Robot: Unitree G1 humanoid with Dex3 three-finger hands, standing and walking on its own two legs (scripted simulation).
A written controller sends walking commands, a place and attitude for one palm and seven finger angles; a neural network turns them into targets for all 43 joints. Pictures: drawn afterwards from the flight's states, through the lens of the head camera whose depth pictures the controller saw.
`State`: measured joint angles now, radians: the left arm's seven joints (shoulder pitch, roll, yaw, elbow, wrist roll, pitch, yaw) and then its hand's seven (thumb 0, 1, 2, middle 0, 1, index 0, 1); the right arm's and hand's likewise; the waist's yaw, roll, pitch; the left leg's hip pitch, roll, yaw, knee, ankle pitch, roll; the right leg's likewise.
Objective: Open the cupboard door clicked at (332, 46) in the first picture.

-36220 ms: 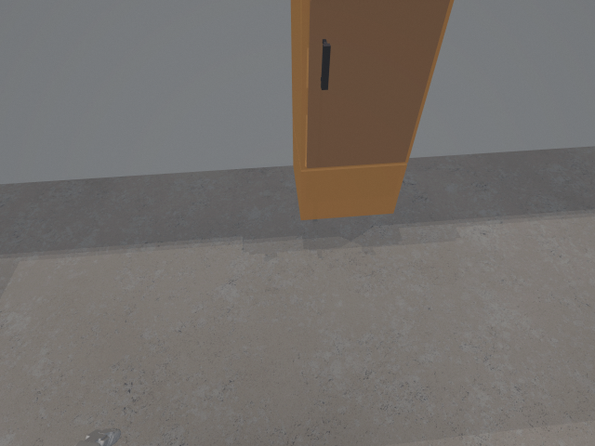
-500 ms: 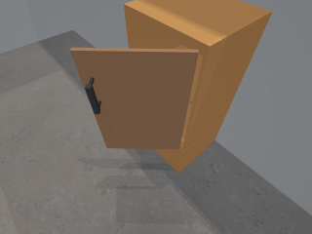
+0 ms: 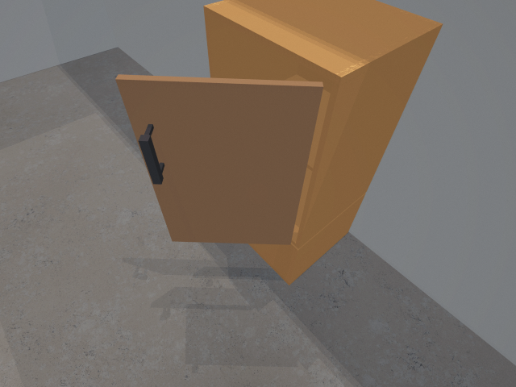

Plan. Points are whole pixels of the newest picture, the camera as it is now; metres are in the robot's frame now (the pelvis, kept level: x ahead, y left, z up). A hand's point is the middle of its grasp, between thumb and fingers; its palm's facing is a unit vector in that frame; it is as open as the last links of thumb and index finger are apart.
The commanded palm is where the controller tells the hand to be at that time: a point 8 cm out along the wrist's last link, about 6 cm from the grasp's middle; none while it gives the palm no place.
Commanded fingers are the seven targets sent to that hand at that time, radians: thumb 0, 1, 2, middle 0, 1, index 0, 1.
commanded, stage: look again from close up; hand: left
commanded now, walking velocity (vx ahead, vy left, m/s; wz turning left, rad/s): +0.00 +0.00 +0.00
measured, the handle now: (154, 155) +0.57 +0.28 -0.02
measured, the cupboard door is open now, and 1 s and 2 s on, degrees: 47 47 47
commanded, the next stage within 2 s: shuffle to correct the standing spot in 0.52 s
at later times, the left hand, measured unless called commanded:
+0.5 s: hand out of the picture +0.04 +0.19 -0.17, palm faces -0.01 -0.97 -0.23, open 7.4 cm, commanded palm none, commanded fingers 0.00 0.90 0.90 -0.20 -0.30 -0.20 -0.30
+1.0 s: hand out of the picture +0.02 +0.21 -0.19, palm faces +0.05 -0.98 -0.21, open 7.4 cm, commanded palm none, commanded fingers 0.00 0.90 0.90 -0.20 -0.30 -0.20 -0.30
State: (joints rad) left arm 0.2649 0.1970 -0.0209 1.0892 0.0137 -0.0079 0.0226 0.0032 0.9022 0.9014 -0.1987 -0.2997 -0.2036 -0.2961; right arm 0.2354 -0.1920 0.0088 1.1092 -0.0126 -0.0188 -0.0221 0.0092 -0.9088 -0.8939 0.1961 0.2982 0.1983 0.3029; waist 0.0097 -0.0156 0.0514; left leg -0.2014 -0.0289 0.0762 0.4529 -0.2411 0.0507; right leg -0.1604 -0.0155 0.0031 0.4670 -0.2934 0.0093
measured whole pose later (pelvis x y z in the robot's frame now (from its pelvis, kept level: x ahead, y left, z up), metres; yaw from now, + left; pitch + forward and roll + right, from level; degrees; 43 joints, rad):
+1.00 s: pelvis +0.02 +0.02 -0.01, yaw +0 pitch -1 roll +1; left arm 0.29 0.21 0.02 1.06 0.02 0.02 0.03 0.00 0.90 0.90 -0.20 -0.30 -0.20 -0.30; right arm 0.25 -0.19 -0.01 1.06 -0.02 0.01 -0.02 0.01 -0.91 -0.89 0.19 0.30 0.20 0.30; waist 0.03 -0.05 0.04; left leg -0.21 -0.06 0.09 0.54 -0.33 0.08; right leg -0.18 -0.05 0.01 0.58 -0.38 0.01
